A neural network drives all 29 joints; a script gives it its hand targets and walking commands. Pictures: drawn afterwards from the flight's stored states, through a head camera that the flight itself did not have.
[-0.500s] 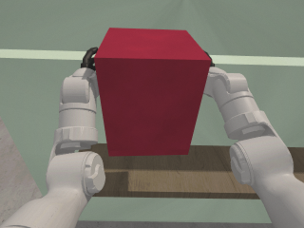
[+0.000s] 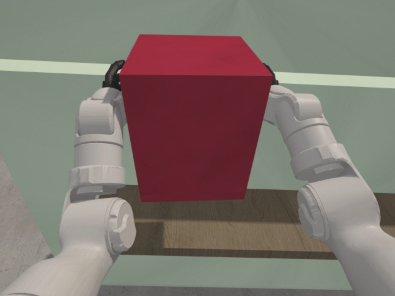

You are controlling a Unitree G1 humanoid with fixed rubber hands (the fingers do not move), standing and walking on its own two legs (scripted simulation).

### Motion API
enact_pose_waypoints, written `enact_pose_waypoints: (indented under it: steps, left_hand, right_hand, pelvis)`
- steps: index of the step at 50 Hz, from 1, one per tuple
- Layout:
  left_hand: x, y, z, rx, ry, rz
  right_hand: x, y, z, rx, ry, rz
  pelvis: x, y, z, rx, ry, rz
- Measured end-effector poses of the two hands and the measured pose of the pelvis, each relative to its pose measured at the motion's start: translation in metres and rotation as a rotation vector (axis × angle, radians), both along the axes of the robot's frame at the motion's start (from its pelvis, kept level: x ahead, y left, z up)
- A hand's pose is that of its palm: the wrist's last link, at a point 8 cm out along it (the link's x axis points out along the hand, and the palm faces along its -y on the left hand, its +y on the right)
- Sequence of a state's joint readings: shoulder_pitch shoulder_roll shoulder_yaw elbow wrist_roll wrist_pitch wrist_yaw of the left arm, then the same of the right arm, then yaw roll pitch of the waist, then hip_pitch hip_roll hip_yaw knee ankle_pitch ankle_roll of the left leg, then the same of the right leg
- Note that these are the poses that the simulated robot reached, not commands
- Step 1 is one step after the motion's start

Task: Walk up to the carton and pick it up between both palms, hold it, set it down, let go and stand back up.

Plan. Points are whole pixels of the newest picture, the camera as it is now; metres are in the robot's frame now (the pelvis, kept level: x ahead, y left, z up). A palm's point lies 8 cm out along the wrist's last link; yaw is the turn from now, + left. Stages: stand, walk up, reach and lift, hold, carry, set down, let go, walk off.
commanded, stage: hold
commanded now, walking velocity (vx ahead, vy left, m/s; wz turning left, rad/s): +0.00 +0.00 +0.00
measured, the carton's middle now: (192, 117) +0.36 +0.01 +0.26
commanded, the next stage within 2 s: none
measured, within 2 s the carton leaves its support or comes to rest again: neither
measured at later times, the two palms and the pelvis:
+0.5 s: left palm (116, 97) +0.37 +0.15 +0.30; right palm (269, 100) +0.37 -0.14 +0.30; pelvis +0.00 +0.00 +0.00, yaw -1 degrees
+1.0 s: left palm (113, 96) +0.37 +0.16 +0.30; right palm (268, 99) +0.36 -0.13 +0.30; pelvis +0.00 +0.00 +0.00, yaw +0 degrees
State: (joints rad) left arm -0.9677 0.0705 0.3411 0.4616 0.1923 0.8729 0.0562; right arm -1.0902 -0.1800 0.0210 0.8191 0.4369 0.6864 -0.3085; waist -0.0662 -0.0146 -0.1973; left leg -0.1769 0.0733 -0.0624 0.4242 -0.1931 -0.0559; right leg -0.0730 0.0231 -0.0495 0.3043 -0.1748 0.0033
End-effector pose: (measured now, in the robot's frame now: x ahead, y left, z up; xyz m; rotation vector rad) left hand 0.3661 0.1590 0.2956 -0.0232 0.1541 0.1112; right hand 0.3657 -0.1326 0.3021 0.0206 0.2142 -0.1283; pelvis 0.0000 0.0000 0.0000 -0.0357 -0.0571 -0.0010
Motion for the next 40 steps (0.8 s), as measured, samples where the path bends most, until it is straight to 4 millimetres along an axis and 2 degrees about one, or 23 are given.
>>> enact_pose_waypoints:
  steps: [8,27,40]
  left_hand:
    - [-0.001,-0.003,-0.006,0.01,0.007,-0.012]
    - [0.0,-0.005,0.005,0.025,-0.001,0.005]
    - [-0.001,-0.004,-0.001,0.015,0.017,-0.001]
  right_hand:
    - [-0.004,-0.003,-0.003,-0.001,0.008,-0.01]
    - [0.0,-0.005,-0.004,0.002,0.001,0.008]
    - [-0.001,-0.004,-0.008,0.008,0.02,0.001]
  pelvis:
    - [0.001,0.002,0.0,-0.001,-0.005,-0.003]
    - [-0.002,-0.001,0.0,0.001,0.014,-0.007]
    - [-0.001,-0.001,0.0,0.001,-0.002,0.002]
